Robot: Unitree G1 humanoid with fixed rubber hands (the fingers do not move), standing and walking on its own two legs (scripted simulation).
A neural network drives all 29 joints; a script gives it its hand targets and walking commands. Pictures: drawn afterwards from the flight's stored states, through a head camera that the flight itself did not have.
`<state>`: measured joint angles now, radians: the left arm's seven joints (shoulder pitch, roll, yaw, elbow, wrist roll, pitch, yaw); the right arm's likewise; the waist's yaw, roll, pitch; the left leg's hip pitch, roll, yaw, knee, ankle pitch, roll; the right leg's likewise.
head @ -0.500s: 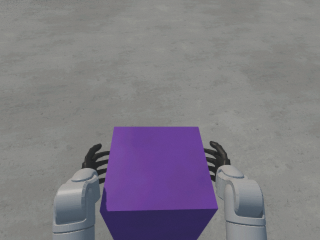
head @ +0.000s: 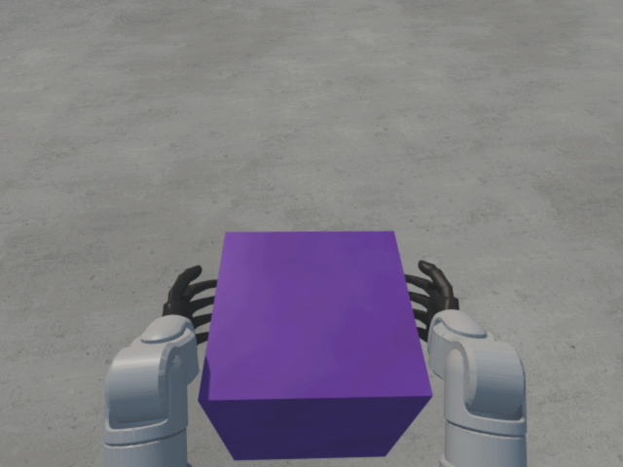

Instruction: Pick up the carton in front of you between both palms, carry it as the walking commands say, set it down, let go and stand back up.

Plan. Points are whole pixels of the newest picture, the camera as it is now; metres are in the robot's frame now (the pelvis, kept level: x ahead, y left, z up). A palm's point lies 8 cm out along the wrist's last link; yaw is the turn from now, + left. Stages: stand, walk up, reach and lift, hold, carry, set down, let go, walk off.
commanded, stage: carry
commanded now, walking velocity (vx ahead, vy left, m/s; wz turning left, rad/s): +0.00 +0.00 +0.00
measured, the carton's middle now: (310, 351) +0.27 +0.00 -0.01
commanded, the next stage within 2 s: none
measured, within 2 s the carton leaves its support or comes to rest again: neither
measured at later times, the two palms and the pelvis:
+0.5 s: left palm (208, 189) +0.50 +0.16 +0.07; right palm (405, 191) +0.49 -0.14 +0.07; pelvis +0.22 +0.02 -0.01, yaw -3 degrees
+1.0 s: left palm (231, 167) +0.53 +0.12 +0.08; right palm (424, 173) +0.52 -0.18 +0.08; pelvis +0.26 -0.01 -0.01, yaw -4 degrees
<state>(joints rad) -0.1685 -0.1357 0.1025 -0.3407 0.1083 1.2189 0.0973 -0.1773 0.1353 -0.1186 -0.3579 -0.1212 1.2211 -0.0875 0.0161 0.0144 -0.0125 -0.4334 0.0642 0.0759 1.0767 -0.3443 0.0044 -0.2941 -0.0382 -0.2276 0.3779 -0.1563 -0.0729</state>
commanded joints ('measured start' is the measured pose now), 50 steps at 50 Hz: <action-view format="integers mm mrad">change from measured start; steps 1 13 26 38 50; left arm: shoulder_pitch -489 -396 -438 -456 -424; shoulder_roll -945 -872 -897 -905 -902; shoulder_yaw -714 -696 -721 -702 -704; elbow -156 -74 -117 -81 -54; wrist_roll -443 -384 -420 -414 -405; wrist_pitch -27 1 -11 -9 -12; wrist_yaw -277 -278 -270 -278 -287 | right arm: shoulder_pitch -440 -360 -383 -436 -391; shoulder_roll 965 899 922 936 939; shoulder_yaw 756 733 727 747 744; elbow -92 -11 -57 -43 -13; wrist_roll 423 397 412 419 387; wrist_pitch -31 0 -26 -16 -20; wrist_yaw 244 265 248 252 247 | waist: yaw -6 -17 -13 -11 -7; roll -126 52 -16 -92 -178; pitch -371 -402 -449 -355 -301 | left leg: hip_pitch -89 579 421 267 37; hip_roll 14 205 110 13 -30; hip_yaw -3 -65 19 99 132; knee -161 -623 -523 -581 -568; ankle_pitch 33 1194 937 603 159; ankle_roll -10 66 59 5 -16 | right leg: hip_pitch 388 72 189 305 507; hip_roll -263 -88 -116 -125 -184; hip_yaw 202 54 139 116 138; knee -108 249 138 136 114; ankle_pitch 586 77 420 781 1103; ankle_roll -46 126 117 104 57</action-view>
